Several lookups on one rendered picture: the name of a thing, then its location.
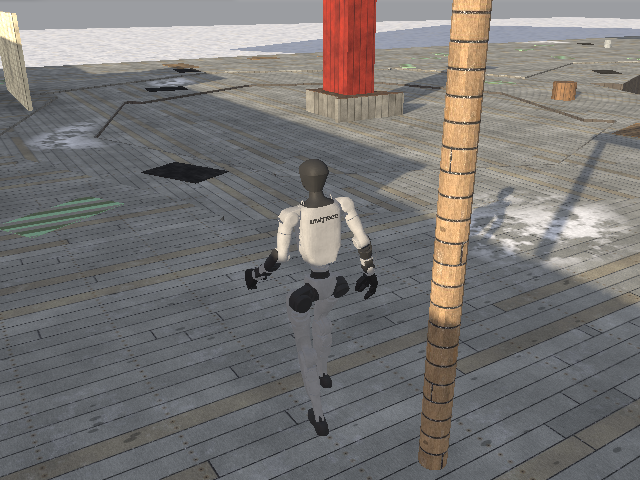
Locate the robot right forearm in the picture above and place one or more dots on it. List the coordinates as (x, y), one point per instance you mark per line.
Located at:
(366, 259)

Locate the humanoid robot head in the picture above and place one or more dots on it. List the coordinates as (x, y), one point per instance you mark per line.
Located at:
(313, 174)

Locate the left robot foot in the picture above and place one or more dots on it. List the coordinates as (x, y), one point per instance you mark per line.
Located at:
(321, 427)

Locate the robot right hand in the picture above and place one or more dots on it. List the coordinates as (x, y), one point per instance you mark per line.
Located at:
(364, 282)

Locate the robot left forearm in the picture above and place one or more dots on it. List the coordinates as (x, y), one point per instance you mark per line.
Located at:
(267, 267)

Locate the left robot upper arm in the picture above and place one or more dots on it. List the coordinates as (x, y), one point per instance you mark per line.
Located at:
(288, 218)

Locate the right robot upper arm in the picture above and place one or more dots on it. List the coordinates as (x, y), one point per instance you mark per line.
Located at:
(353, 221)

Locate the robot left hand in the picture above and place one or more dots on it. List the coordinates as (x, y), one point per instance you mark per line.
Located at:
(250, 282)

